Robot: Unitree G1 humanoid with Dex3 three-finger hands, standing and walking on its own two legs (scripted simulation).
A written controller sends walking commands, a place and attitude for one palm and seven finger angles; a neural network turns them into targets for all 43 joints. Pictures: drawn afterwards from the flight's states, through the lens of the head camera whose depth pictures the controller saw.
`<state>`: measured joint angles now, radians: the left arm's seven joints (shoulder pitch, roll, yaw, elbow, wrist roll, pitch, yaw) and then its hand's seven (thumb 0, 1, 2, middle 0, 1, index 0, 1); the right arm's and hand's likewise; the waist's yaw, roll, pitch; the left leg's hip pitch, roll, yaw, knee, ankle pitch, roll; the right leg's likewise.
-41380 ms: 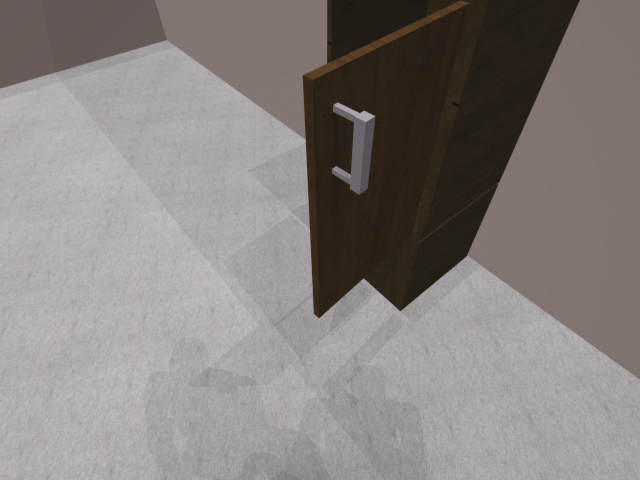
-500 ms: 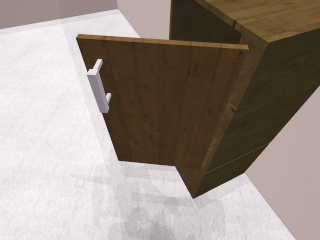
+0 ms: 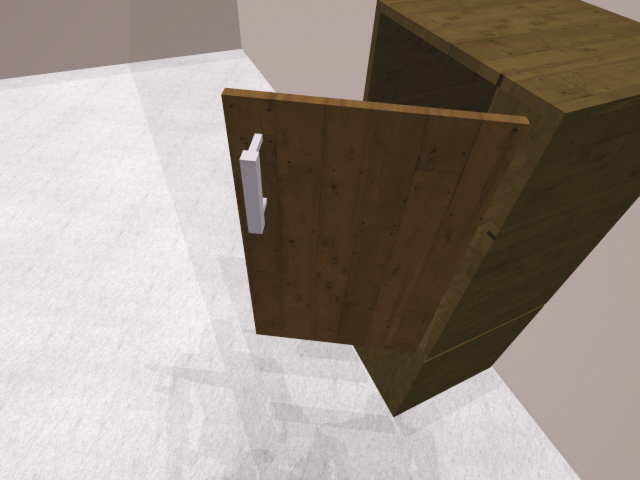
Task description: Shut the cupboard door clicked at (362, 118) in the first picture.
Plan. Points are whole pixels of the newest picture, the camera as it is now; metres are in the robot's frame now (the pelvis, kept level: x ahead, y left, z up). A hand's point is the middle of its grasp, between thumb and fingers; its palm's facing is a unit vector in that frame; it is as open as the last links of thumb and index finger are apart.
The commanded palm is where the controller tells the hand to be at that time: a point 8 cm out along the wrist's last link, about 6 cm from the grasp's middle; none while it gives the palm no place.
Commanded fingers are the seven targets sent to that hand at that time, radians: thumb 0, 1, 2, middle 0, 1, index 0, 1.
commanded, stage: come to a stop and stand still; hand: left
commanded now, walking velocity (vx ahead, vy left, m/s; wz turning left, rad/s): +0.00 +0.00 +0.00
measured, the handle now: (256, 185) +0.45 +0.14 +0.13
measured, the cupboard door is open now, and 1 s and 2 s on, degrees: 59 59 59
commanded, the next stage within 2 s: look again from close up in 0.66 s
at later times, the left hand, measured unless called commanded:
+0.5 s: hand out of the picture -0.03 +0.19 -0.18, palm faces +0.05 -0.99 -0.12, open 7.4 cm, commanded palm none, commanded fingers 0.00 0.90 0.90 -0.20 -0.30 -0.20 -0.30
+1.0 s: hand out of the picture -0.01 +0.22 -0.18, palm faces +0.01 -0.98 -0.22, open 7.4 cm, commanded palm none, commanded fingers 0.00 0.90 0.90 -0.20 -0.30 -0.20 -0.30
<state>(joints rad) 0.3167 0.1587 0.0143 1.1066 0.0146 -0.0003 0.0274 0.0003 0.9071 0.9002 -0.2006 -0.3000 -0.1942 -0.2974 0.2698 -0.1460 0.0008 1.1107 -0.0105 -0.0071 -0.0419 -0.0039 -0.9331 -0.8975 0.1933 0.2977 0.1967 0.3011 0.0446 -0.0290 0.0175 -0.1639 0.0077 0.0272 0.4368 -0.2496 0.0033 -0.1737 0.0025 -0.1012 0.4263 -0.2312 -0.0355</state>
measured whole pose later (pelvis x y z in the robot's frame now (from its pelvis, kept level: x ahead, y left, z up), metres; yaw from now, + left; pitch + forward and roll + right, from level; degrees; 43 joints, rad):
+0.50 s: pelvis +0.00 +0.04 +0.00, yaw -1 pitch -1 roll +0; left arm 0.33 0.11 0.00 1.14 0.02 0.00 0.04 0.00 0.91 0.90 -0.20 -0.30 -0.19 -0.30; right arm 0.34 -0.07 0.02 1.15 -0.01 -0.03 -0.04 0.00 -0.90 -0.90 0.20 0.30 0.20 0.30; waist 0.02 -0.04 0.03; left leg -0.15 -0.05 0.07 0.40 -0.23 0.07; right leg -0.18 -0.06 -0.06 0.42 -0.21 0.03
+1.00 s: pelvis +0.01 +0.05 -0.01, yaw -1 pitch -1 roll +0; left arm 0.33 0.13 -0.02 1.13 0.02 -0.01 0.04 0.00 0.91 0.90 -0.20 -0.30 -0.19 -0.30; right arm 0.33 -0.17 0.02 1.07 -0.01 -0.03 -0.04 0.02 -0.92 -0.90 0.19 0.30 0.20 0.30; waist 0.01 0.05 0.00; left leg -0.18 -0.06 0.07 0.50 -0.30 0.08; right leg -0.21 -0.07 -0.05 0.52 -0.28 0.03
